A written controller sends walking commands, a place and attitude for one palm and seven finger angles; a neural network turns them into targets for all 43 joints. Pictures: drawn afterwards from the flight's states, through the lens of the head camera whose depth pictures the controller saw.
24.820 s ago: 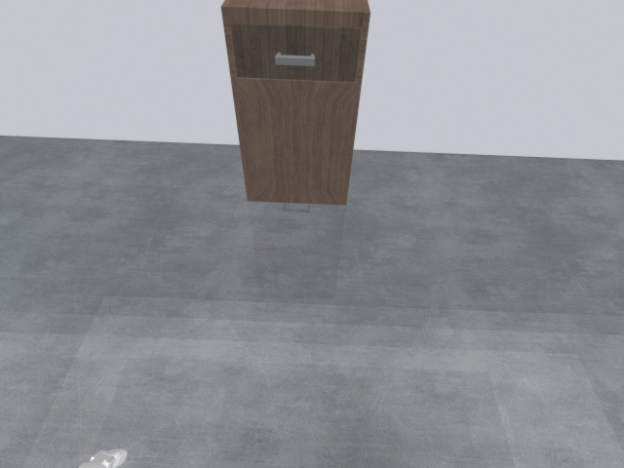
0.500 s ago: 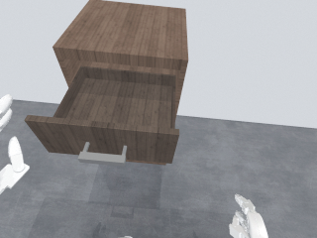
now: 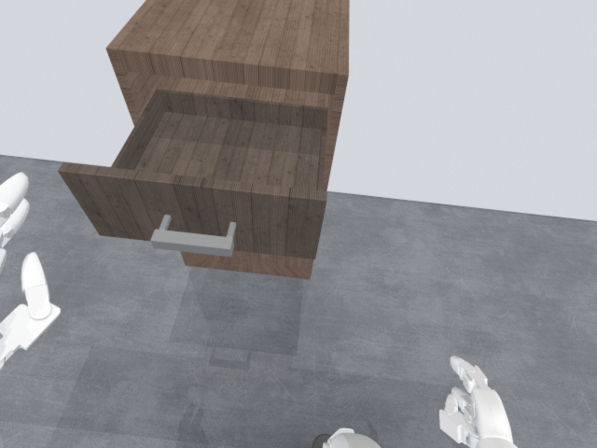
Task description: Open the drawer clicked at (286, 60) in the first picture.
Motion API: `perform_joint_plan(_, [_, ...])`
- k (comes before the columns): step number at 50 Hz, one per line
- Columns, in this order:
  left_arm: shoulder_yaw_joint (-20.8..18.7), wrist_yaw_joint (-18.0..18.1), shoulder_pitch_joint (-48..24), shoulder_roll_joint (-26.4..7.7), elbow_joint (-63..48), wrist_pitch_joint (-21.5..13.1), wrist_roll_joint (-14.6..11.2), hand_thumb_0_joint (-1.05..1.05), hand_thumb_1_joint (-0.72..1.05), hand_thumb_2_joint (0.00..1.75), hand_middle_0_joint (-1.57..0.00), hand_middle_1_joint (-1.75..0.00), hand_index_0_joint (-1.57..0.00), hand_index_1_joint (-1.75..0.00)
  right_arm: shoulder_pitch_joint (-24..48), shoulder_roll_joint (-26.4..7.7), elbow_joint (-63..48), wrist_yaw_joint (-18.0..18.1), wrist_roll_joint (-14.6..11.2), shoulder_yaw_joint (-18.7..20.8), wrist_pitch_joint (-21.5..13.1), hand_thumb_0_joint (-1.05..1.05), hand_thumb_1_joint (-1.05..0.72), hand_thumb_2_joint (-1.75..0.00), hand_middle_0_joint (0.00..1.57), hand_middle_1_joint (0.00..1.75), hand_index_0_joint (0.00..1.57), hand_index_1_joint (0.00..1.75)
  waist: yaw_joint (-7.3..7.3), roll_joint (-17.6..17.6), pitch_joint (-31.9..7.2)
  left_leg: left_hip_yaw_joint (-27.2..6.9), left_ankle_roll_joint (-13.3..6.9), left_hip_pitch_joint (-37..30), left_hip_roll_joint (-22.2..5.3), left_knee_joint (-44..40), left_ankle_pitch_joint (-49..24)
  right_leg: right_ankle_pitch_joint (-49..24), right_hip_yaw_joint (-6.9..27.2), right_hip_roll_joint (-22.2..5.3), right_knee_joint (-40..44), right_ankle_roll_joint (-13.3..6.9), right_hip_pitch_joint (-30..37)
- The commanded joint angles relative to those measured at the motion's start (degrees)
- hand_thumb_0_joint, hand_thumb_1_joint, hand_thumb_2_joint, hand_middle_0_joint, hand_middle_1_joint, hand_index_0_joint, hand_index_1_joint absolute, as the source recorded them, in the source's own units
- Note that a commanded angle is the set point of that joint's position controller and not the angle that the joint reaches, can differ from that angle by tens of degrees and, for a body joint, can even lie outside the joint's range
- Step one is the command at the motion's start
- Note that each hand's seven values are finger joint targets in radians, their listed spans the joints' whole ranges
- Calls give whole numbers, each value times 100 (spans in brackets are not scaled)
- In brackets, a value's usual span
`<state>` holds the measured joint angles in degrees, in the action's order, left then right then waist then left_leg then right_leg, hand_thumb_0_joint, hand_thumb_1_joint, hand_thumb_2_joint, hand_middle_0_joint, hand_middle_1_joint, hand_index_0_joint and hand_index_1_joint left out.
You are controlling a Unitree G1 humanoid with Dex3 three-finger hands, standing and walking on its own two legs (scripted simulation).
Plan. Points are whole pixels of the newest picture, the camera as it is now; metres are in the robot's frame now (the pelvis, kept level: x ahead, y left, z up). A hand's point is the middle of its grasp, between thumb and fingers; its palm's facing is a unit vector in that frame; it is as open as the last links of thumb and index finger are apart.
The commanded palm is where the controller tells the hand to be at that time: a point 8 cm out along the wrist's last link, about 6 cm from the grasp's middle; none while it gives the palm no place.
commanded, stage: stop stepping back and stand still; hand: left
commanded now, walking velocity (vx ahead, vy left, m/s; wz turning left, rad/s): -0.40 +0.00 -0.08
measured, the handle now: (196, 233) +0.45 +0.19 -0.06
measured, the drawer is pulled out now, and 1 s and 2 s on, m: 0.29 0.29 0.29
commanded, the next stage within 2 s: let the arm hang, fingers relaxed in 0.78 s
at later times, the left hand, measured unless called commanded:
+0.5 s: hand (45, 443) +0.12 +0.20 +0.16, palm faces +0.30 -0.84 -0.45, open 7.5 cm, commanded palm +0.06 +0.25 +0.19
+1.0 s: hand out of the picture +0.12 +0.22 +0.00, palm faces +0.10 -0.89 -0.43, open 7.4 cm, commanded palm none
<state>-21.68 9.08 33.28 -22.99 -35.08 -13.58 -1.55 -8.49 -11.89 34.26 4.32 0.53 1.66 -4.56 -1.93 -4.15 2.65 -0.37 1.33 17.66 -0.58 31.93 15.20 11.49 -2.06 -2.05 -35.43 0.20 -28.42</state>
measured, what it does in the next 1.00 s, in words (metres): steps on the spot: right foot, then left foot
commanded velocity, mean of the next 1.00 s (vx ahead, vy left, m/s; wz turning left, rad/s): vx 0.07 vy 0.03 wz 0.00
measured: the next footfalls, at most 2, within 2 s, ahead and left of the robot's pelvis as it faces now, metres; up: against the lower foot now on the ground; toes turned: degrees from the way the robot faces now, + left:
right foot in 0.16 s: +0.01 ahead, -0.12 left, +0.00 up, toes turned -6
left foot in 0.46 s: -0.05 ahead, +0.09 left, +0.00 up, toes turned +2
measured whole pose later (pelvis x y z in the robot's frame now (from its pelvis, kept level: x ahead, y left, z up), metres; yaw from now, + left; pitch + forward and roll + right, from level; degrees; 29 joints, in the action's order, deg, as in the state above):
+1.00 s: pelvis -0.08 -0.01 +0.01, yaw -1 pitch +1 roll +1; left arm -7.2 2.3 19.7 -18.8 8.0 -2.1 1.8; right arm -9.3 -14.1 44.2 -1.2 0.7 -0.1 -3.9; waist -0.2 1.2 -0.1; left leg 3.7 -2.3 14.5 1.8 30.7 17.2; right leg 11.6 -4.9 -2.2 -31.8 -1.7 -21.1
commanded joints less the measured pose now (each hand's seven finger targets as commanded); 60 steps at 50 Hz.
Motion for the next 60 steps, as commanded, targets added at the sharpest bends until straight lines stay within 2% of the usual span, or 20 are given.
perform_joint_plan(1, [-727,50,275,-891,-1937,-518,-90,0,90,90,-20,-30,-20,-30,344,-589,-912,-99,26,306,-613,0,-90,-90,20,30,20,30,134,2041,-1442,-1096,-1063,257,-2015,-1112,-2768,1655,363,98,-2245,103,623])
perform_joint_plan(4, [-704,81,339,-847,-2491,-395,-112,0,90,90,-20,-30,-20,-30,192,-600,-760,-171,-38,268,-668,0,-90,-90,20,30,20,30,122,1905,-1368,-467,-732,-774,-1618,-507,-3743,1223,112,76,-982,116,566])
perform_joint_plan(7, [-660,45,504,-732,-1823,-268,-98,0,90,90,-20,-30,-20,-30,156,-644,-744,-238,-179,126,-658,0,-90,-90,20,30,20,30,139,1401,-900,-369,-422,-365,-1183,-101,-1853,-164,-139,22,1240,119,1592])
perform_joint_plan(8, [-738,40,376,-864,-1607,-254,-84,0,90,90,-20,-30,-20,-30,194,-616,-733,-215,-192,94,-632,0,-90,-90,20,30,20,30,98,832,-790,-211,-319,-31,-918,92,-708,-595,56,-216,1670,84,1938])
perform_joint_plan(9, [-853,61,414,-949,-1183,-196,-50,0,90,90,-20,-30,-20,-30,122,-575,-698,-173,-185,87,-562,0,-90,-90,20,30,20,30,10,28,-715,102,-182,367,-476,600,306,-1252,889,-817,1775,-227,1985])
perform_joint_plan(11, [-801,67,268,-852,-674,-104,-167,0,90,90,-20,-30,-20,-30,46,-586,-650,-121,-290,164,-445,0,-90,-90,20,30,20,30,-7,-792,-928,-8,-90,381,20,1878,921,-165,1954,-1595,2198,-664,1534])
perform_joint_plan(14, [-853,62,683,-802,-61,-48,-169,0,90,90,-20,-30,-20,-30,351,-526,-648,-84,-198,68,-214,0,-90,-90,20,30,20,30,24,-226,-653,-109,-96,551,-70,1981,754,700,1581,-1499,2231,-683,1191])
perform_joint_plan(18, [-490,65,542,-619,-345,-106,-32,0,90,90,-20,-30,-20,-30,451,-521,-723,-52,-180,-29,-261,0,-90,-90,20,30,20,30,57,-620,-475,284,-274,-24,56,227,800,1283,1077,-1221,2457,-481,1140])
perform_joint_plan(21, [-358,116,442,-695,-1115,-205,30,0,90,90,-20,-30,-20,-30,218,-608,-767,-41,-96,11,-461,0,-90,-90,20,30,20,30,51,89,-655,252,-452,-553,-77,-1403,304,865,958,-956,2073,-278,1746])
perform_joint_plan(24, [-438,122,369,-926,-1611,-298,43,0,90,90,-20,-30,-20,-30,203,-828,-943,-70,-84,152,-560,0,-90,-90,20,30,20,30,152,1208,-738,-639,-661,-577,-870,-1601,-385,11,508,-294,1081,-46,1923])
perform_joint_plan(26, [-595,148,462,-1017,-1622,-277,47,0,90,90,-20,-30,-20,-30,250,-698,-898,-76,-114,65,-557,0,-90,-90,20,30,20,30,169,1456,-754,-564,-589,-40,-810,-1687,395,526,352,-268,1053,-29,2075])
perform_joint_plan(37, [-275,91,78,-495,-192,-214,-50,0,90,90,-20,-30,-20,-30,70,-700,-734,-109,-187,71,-508,0,-90,-90,20,30,20,30,29,36,-140,-171,-392,-49,-321,-946,457,877,933,-495,2133,-103,1528])
perform_joint_plan(43, [-323,103,17,-648,-904,-189,2,0,90,90,-20,-30,-20,-30,184,-669,-865,-122,-115,1,-458,0,-90,-90,20,30,20,30,97,570,-501,-248,-419,-70,-453,-1400,64,88,612,-292,1705,-68,2145])
perform_joint_plan(44, [1821,-565,-825,21,4077,593,446,0,90,90,-20,-30,-20,-30,216,-1373,775,-593,-110,290,-840,0,-90,-90,20,30,20,30,-236,786,-49,-550,-348,-4,-630,-723,-1157,-605,15,-323,660,-195,962])
perform_joint_plan(45, [1426,-756,-739,79,4291,1120,439,0,90,90,-20,-30,-20,-30,-278,-1384,812,-588,-20,291,-312,0,-90,-90,20,30,20,30,-53,895,-388,-534,-434,33,-831,-881,-1725,-755,217,-315,463,-185,1152])
perform_joint_plan(47, [1526,-810,-852,345,4373,1307,370,0,90,90,-20,-30,-20,-30,-287,-1035,587,-517,-10,159,-60,0,-90,-90,20,30,20,30,41,900,-579,-693,-602,243,-933,-877,-1925,-221,108,-100,52,-175,1325])
perform_joint_plan(51, [1655,-805,-1268,147,5669,1335,411,0,90,90,-20,-30,-20,-30,-256,-1055,659,-427,34,58,125,0,-90,-90,20,30,20,30,219,-382,-934,-515,-490,-66,-550,-501,-1972,-1419,403,-348,524,-346,2039])
perform_joint_plan(53, [1740,-790,-1479,104,6407,1378,369,0,90,90,-20,-30,-20,-30,-371,-929,874,-390,15,16,252,0,-90,-90,20,30,20,30,175,-272,-914,-279,-378,-341,-276,-480,-1281,-1549,663,-601,790,-501,2030])
perform_joint_plan(56, [1904,-764,-1653,270,7322,1451,292,0,90,90,-20,-30,-20,-30,-393,-712,1245,-362,36,-98,356,0,-90,-90,20,30,20,30,216,846,-408,-337,-363,-263,-436,-1063,-1020,-811,518,-359,956,-357,1965])
perform_joint_plan(60, [1988,-762,-1546,346,8298,1398,253,0,90,90,-20,-30,-20,-30,-642,-590,1686,-319,-14,-137,411,0,-90,-90,20,30,20,30,220,951,-295,-261,-346,-452,-461,-1255,-510,-445,559,-371,1384,-342,2064])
